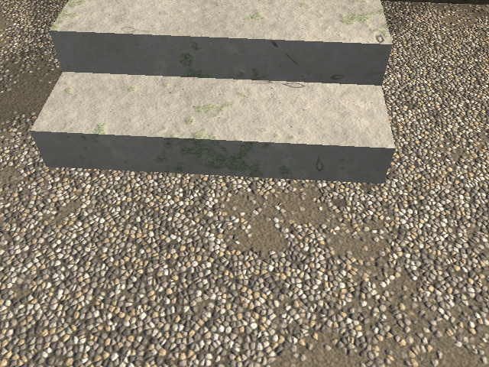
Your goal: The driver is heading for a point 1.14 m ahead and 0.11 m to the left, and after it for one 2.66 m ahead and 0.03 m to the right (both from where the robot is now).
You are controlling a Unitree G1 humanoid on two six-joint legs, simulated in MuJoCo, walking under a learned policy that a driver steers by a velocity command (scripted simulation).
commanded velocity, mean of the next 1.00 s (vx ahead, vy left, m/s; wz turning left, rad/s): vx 0.50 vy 0.00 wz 0.00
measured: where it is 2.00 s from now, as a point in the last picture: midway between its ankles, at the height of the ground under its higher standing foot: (256, 256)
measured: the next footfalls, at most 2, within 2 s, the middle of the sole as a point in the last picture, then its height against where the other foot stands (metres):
right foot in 0.30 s outside the picture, level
left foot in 0.86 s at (223, 323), level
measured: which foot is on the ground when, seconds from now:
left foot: down 0.00-0.32, up 0.34-0.84, down 0.86-1.00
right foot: up 0.00-0.28, down 0.30-0.86, up 0.88-1.00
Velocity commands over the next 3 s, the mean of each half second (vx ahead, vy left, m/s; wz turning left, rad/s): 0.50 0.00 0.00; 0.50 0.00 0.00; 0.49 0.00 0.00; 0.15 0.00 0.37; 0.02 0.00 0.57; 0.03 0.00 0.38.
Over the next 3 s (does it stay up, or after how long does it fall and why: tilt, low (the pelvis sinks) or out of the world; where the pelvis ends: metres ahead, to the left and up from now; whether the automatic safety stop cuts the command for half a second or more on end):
stays up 0.82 -0.01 0.00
